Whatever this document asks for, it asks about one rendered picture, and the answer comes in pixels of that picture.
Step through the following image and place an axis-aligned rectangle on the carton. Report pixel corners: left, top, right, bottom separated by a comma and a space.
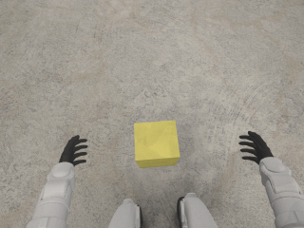
134, 120, 181, 168

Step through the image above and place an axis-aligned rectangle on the right robot hand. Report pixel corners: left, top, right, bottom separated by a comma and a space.
238, 131, 274, 165

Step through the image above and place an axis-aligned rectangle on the left robot hand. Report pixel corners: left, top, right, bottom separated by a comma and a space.
59, 135, 88, 166

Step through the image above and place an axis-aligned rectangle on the robot right thigh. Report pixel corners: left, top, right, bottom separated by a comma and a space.
180, 197, 218, 228

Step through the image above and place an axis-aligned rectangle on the robot thigh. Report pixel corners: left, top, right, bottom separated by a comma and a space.
180, 197, 218, 228
107, 203, 141, 228

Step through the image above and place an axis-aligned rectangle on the robot left forearm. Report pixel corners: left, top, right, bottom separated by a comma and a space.
26, 161, 75, 228

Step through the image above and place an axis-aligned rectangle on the robot right forearm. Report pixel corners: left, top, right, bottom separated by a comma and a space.
259, 157, 304, 228

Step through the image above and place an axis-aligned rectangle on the robot left thigh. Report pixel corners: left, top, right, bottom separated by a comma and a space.
107, 203, 141, 228

